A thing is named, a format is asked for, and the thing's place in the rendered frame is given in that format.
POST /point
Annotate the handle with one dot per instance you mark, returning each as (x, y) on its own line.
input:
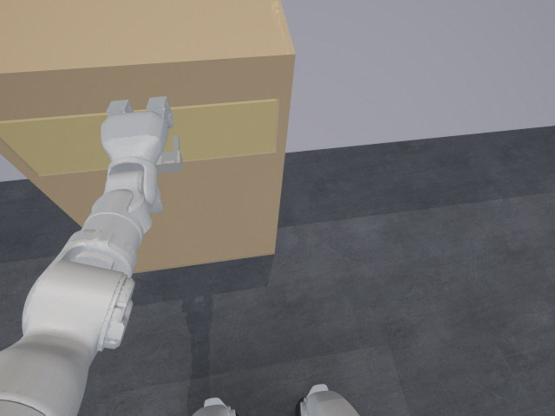
(171, 161)

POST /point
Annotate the left robot forearm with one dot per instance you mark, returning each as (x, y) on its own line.
(112, 233)

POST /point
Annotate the drawer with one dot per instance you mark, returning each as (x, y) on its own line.
(73, 143)

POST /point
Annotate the robot left hand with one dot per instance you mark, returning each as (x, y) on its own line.
(126, 133)

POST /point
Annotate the cabinet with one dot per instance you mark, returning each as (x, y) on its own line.
(70, 57)

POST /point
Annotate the left robot shin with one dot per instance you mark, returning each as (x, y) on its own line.
(214, 401)

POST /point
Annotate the robot right thigh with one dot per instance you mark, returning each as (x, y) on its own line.
(326, 403)

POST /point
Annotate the robot left upper arm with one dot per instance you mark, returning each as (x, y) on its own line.
(79, 310)

